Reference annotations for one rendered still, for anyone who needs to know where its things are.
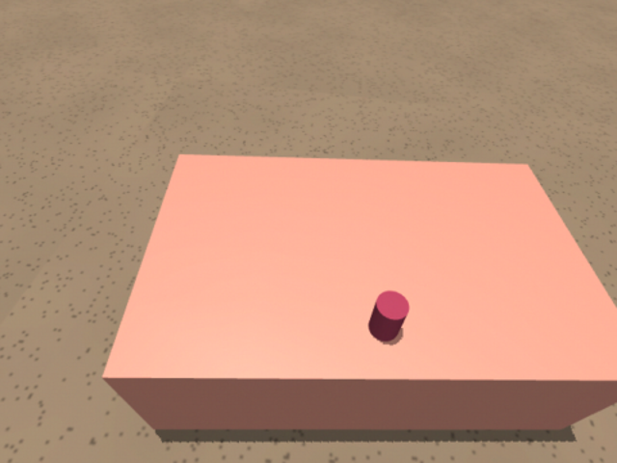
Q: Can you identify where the can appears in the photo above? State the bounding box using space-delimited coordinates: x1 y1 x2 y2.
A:
368 291 409 341

